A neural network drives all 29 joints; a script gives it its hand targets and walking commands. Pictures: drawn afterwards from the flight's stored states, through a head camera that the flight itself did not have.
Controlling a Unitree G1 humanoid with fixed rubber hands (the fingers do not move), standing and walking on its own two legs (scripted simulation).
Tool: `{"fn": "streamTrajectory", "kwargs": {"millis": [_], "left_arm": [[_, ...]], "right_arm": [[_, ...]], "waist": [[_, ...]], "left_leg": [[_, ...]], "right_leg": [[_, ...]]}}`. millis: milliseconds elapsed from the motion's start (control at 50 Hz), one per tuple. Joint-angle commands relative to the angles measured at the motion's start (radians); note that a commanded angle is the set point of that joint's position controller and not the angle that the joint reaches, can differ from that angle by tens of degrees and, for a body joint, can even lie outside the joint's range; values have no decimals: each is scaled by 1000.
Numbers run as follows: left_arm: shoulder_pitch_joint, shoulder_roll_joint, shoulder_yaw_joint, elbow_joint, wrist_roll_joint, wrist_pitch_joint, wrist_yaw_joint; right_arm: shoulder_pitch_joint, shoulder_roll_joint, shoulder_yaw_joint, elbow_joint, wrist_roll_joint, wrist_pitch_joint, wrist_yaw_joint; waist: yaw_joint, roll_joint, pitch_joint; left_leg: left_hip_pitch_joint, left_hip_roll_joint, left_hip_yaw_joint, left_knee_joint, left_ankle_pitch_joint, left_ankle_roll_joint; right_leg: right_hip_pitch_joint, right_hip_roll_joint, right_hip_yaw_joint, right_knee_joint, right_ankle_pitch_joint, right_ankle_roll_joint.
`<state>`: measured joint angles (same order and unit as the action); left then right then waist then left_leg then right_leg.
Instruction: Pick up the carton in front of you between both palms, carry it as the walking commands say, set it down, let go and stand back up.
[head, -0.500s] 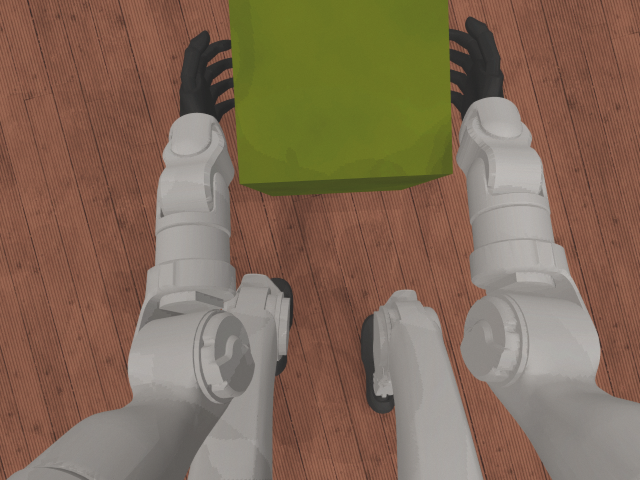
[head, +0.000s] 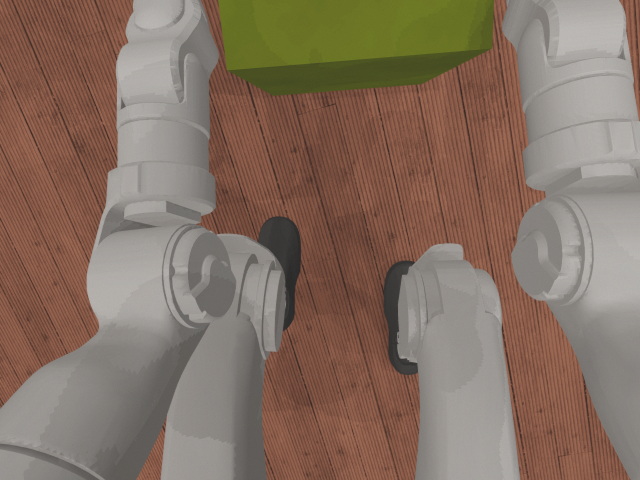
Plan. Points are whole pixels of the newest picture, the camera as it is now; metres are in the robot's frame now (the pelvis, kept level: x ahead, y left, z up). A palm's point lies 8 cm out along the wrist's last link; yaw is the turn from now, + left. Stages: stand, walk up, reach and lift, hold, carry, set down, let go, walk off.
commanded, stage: set down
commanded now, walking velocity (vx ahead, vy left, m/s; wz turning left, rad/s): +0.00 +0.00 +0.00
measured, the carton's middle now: out of the picture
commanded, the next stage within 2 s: none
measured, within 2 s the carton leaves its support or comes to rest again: rests again in 0.62 s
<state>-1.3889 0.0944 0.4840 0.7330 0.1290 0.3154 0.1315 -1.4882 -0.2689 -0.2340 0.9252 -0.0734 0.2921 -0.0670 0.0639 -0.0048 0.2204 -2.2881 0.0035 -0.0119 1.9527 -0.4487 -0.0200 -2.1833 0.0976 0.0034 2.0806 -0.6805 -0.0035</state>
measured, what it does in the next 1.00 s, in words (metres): stands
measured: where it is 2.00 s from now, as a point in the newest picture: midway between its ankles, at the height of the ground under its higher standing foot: (340, 314)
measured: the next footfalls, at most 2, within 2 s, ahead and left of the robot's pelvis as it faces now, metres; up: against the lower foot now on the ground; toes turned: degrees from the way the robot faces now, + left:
none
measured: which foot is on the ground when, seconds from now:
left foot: down 0.00-1.00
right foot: down 0.00-1.00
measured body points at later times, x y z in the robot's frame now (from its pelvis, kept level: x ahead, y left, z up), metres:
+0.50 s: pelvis +0.00 +0.00 -0.03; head +0.38 -0.02 +0.20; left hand +0.56 +0.18 -0.20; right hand +0.59 -0.12 -0.21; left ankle +0.13 +0.13 -0.38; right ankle +0.07 -0.11 -0.38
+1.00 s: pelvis -0.01 +0.00 -0.05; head +0.38 -0.02 +0.18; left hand +0.56 +0.20 -0.21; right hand +0.59 -0.11 -0.22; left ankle +0.13 +0.13 -0.38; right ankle +0.07 -0.11 -0.38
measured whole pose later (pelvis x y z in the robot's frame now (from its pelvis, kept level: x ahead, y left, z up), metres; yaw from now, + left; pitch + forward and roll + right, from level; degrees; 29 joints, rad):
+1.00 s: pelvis -0.01 +0.00 -0.05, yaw +0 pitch +35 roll +2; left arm -1.54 0.27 0.55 1.02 0.09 0.21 0.00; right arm -1.61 -0.27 -0.28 1.00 -0.16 0.24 0.07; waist 0.06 0.05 0.46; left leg -2.27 -0.01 -0.01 2.14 -0.48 -0.04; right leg -2.16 0.11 0.01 2.28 -0.73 -0.01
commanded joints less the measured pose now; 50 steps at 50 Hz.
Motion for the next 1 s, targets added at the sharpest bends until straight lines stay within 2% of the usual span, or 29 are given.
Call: {"fn": "streamTrajectory", "kwargs": {"millis": [0,60,160,220,300,380,480,560,700,800,980], "left_arm": [[-571,-817,-415,16,-134,-42,-260],[-558,-814,-392,42,-148,-45,-279],[-557,-828,-408,29,-196,-47,-297],[-547,-829,-402,37,-201,-44,-310],[-543,-823,-375,72,-190,-50,-319],[-550,-806,-341,111,-164,-59,-315],[-548,-778,-298,162,-133,-64,-311],[-533,-760,-268,202,-117,-64,-312],[-516,-732,-248,248,-117,-72,-317],[-494,-684,-232,279,-115,-74,-316],[-449,-565,-163,347,-80,-72,-311]], "right_arm": [[-592,878,362,-99,144,-56,263],[-609,876,380,-110,155,-65,253],[-654,911,446,-189,207,-72,233],[-639,928,446,-188,205,-67,229],[-622,928,418,-150,191,-73,230],[-620,894,376,-96,171,-85,237],[-599,830,318,-27,136,-88,252],[-566,787,289,13,107,-84,265],[-475,745,247,62,46,-68,276],[-417,715,216,94,-2,-52,285],[-353,631,157,153,-69,-25,290]], "waist": [[20,-97,-1224],[29,-138,-1215],[49,-174,-1340],[58,-188,-1320],[57,-187,-1209],[53,-157,-1091],[43,-131,-938],[30,-117,-836],[-6,-80,-697],[-29,-76,-607],[-37,-95,-468]], "left_leg": [[920,-98,64,39,436,14],[829,-94,73,66,431,19],[767,-87,82,100,490,21],[657,-85,90,103,456,15],[624,-83,82,111,433,19],[656,-81,73,120,409,23],[659,-81,65,121,327,24],[663,-81,56,124,279,27],[657,-85,41,141,248,25],[626,-89,35,147,204,22],[511,-89,39,156,92,23]], "right_leg": [[348,45,-29,-212,385,23],[438,39,-15,-180,458,23],[613,29,12,-127,660,25],[672,24,31,-108,714,23],[569,27,27,-108,648,20],[417,33,12,-116,508,13],[293,32,-2,-119,360,3],[231,28,-10,-113,289,-2],[172,19,-6,-101,245,-11],[167,11,0,-97,215,-17],[217,0,32,-103,168,-29]]}}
